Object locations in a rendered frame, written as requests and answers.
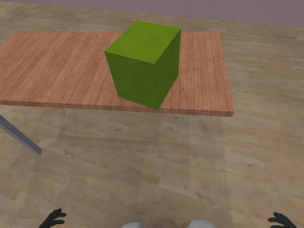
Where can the table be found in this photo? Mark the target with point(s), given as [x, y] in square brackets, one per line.
[70, 70]

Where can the robot right hand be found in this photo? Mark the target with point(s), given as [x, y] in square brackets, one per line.
[279, 218]

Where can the robot left hand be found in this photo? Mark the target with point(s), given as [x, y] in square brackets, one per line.
[49, 221]

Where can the carton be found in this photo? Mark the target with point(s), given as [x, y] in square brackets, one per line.
[144, 62]

